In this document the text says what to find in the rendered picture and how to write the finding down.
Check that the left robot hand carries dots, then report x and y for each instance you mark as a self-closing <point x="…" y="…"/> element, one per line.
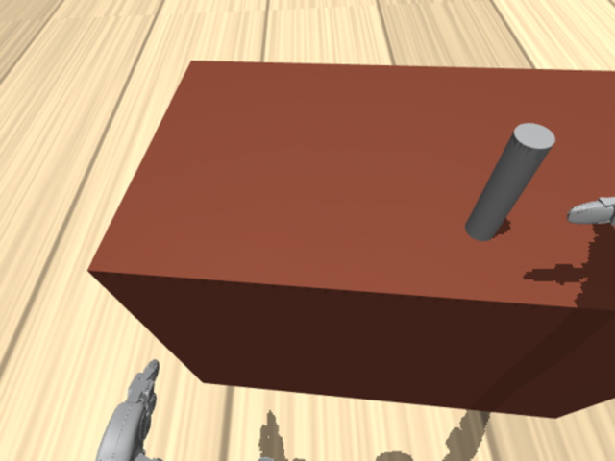
<point x="131" y="420"/>

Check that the right robot hand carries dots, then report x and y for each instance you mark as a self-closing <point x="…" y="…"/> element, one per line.
<point x="597" y="212"/>

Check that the can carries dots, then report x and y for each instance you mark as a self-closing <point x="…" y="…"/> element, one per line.
<point x="522" y="155"/>

